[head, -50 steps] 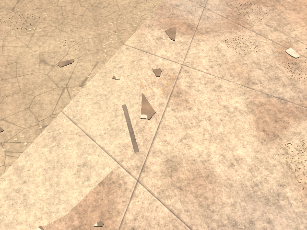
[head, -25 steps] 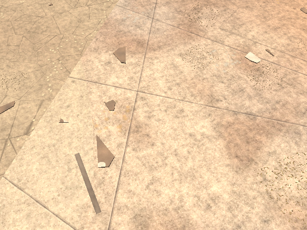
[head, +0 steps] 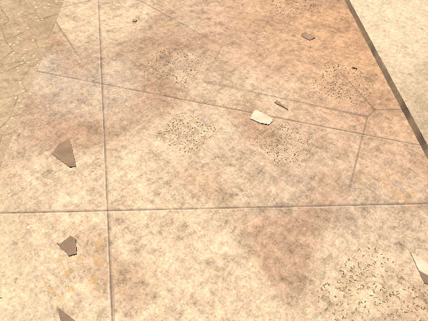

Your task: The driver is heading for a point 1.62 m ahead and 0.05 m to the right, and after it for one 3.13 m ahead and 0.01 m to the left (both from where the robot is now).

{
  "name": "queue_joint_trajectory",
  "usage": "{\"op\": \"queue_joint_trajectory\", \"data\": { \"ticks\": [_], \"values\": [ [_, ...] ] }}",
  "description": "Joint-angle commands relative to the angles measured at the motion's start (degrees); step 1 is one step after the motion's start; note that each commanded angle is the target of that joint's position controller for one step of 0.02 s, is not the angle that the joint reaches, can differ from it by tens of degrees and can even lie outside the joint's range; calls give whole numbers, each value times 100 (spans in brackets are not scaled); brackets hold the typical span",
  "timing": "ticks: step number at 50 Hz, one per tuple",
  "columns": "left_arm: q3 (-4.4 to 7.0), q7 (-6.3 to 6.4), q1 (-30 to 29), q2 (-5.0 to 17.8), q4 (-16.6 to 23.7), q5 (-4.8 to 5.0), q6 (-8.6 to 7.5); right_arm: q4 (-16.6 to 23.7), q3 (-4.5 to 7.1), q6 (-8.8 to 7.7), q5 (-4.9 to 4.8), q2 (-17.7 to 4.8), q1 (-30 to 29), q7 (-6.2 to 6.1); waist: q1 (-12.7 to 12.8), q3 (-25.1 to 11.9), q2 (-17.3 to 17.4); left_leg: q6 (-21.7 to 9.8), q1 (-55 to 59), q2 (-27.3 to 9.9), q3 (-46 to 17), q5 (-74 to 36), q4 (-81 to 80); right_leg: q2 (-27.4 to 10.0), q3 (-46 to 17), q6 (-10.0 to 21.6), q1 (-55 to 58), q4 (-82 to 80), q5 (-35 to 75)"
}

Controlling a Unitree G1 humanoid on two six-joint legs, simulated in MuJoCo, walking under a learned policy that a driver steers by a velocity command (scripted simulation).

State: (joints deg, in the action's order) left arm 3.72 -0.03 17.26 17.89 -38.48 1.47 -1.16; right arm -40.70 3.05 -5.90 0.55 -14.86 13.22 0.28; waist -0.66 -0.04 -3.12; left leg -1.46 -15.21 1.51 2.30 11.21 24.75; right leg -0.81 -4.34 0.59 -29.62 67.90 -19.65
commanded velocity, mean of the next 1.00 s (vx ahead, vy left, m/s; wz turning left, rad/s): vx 0.50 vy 0.00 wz -0.32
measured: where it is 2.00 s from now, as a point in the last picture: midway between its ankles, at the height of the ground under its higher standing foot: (273, 190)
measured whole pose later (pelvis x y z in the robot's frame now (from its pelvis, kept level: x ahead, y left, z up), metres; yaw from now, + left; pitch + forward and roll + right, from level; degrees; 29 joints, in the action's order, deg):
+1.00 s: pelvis +0.54 -0.11 -0.01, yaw -18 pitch +2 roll +0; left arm 2.8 -0.1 20.8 16.8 -46.5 1.4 -3.4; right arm -42.8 2.3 -5.5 -0.3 -15.5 7.3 2.2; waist 1.3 1.5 -1.1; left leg -3.0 -24.2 1.3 2.6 9.0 31.0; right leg 1.2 -3.8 2.0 -16.8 64.2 -25.5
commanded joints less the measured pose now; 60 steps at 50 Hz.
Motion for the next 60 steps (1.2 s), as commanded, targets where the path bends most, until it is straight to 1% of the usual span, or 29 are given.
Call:
{"op": "queue_joint_trajectory", "data": {
  "ticks": [1,9,13,15,16,17,18,19,20,21,22,23,25,27,31,35,40,43,44,45,46,47,48,49,50,52,54,57,60],
  "values": [
    [104,-36,-208,265,544,4,-29,135,185,-91,-13,-688,99,-14,-57,80,953,-897,865,-1564,-1345,-557,-1411,-492,-169,-93,-1222,-52,406],
    [-6,-212,-1296,26,800,-23,-102,-287,265,16,-48,-1060,281,-71,-364,291,687,-755,1267,-1538,74,-1608,-1458,-477,252,-81,-1155,-2215,2077],
    [4,-346,-1734,71,1030,11,-103,-468,322,125,-164,-1265,485,-68,-421,469,717,-618,1771,-1754,381,-2063,-1265,-354,578,174,-961,-2907,1663],
    [93,-363,-1543,241,1059,-26,-75,-478,376,187,-213,-1432,431,-95,-192,265,865,-501,1962,-1773,626,-3789,-655,-46,879,417,-382,-3071,1075],
    [181,-350,-1158,396,991,-48,-48,-473,409,223,-236,-1526,405,-121,65,-2,947,-437,1987,-1735,750,-4745,-8,187,1037,564,191,-3136,835],
    [322,-308,-303,600,771,-49,-34,-476,390,255,-261,-1495,370,-141,565,-448,814,-320,1644,-1587,896,-5053,1065,437,1090,774,1423,-3551,1168],
    [497,-196,690,945,512,-38,7,-431,290,226,-172,-1267,471,-157,1009,-969,410,-123,375,-1385,894,-3809,2590,157,413,1027,3236,-3642,1424],
    [564,-129,602,1650,520,-5,-39,-119,-15,101,87,-385,1112,-44,301,-1505,-1319,223,-2267,-351,631,1811,4773,-1548,-2746,2035,5259,-3972,877],
    [421,-150,924,1164,607,-26,-113,-189,33,-98,-103,-829,744,46,742,-2479,-744,170,-2717,-183,-670,2216,5503,-2013,-4265,2321,5451,-4915,34],
    [328,-187,717,910,498,-99,-187,-13,139,-163,-351,-1136,102,77,811,-1551,-387,84,-3154,-429,-690,1695,5532,-1822,-3361,1971,4855,-5021,358],
    [282,-186,337,796,492,-74,-224,61,89,-198,-315,-1033,-115,47,585,-957,-58,28,-3051,-681,-625,1183,5086,-1591,-2602,1763,3963,-5031,865],
    [209,-182,-64,596,517,-94,-239,-9,98,-179,-178,-1005,-158,4,355,-591,141,62,-2732,-876,-589,878,4674,-1378,-2019,1607,3169,-5077,1541],
    [129,-174,-386,398,556,-176,-295,-125,133,-40,-115,-975,153,3,3,-441,6,123,-2048,-1033,-639,545,4267,-1118,-1482,1538,2321,-5381,2205],
    [135,-157,-355,450,422,-143,-377,-199,104,81,-70,-788,242,-9,-81,-327,50,255,-1951,-1025,-549,328,3918,-1056,-1098,1583,1994,-5613,2622],
    [148,-55,-78,549,146,-130,-391,-17,50,125,-21,-599,-449,-14,106,22,68,416,-2372,-973,-497,-918,2666,-845,-510,1405,2018,-5817,2822],
    [160,-9,256,656,-111,-87,-359,146,-20,55,-90,-435,-1187,86,423,231,-8,352,-2123,-725,-356,-1956,1296,-779,-273,1189,2153,-5872,2174],
    [200,19,623,743,-448,-49,-265,399,-14,-21,-123,-528,-1717,247,557,435,-54,74,-2389,-565,-390,-1432,577,-1219,-516,1138,3095,-5470,2354],
    [236,63,514,851,-522,-47,-189,326,59,-53,-109,-705,-1265,278,249,154,-236,-189,-1602,-311,-187,-762,374,-1251,-501,944,3386,-4880,3729],
    [223,72,404,847,-516,-59,-158,154,153,-58,-95,-856,-656,244,-102,-238,-216,-340,-708,-109,12,-815,234,-1034,-318,827,3301,-4172,4657],
    [144,86,392,684,-467,-109,-148,-67,266,-56,-59,-1141,248,195,-496,-937,-75,-594,789,-396,-232,-1124,432,-735,-83,642,2679,-2995,4465],
    [-18,54,996,190,-336,-160,-228,-149,395,-45,44,-1683,1016,154,-456,-1960,1003,-1417,3228,-1855,-2376,-862,567,-7,201,230,549,-780,2361],
    [-80,27,1120,65,-436,-104,-324,-314,344,-5,-78,-1418,1337,178,-519,-2480,1938,-1854,3980,-2427,-4392,211,-406,582,-189,66,-701,455,-1264],
    [52,-9,592,616,-326,36,-397,-272,229,15,-158,-1091,1046,166,-609,-1668,1356,-1550,3439,-2257,-4001,1084,-668,205,-472,133,-1332,906,-1152],
    [53,-21,60,666,-157,95,-433,-187,179,50,-128,-948,609,138,-504,-941,959,-1331,2581,-2059,-3236,1076,-798,-106,-223,181,-1460,765,-656],
    [48,-12,-215,612,-97,9,-435,-156,129,64,-70,-831,244,142,-323,-366,619,-1251,1665,-1832,-2669,581,-1010,-337,-62,169,-1319,359,-232],
    [79,7,-12,477,-180,-78,-342,-119,63,18,13,-640,-68,154,26,-145,799,-1174,762,-1506,-2080,-161,-1322,-603,-77,118,-663,-165,229],
    [47,27,176,287,-267,-91,-250,-192,82,-37,-29,-700,-64,156,150,-120,832,-1265,439,-1416,-1665,-661,-1549,-650,21,15,-481,-452,387],
    [16,69,-422,208,-48,-182,-265,-325,145,-25,-74,-907,147,87,64,93,657,-1328,386,-1321,-1381,-1234,-1719,-674,81,-177,-786,-1398,1110],
    [-35,21,-1048,67,79,-168,-349,-416,178,52,-142,-990,373,7,-132,178,632,-1127,405,-1071,-1061,-1207,-1678,-480,148,-265,-551,-2678,2046]
  ]
}}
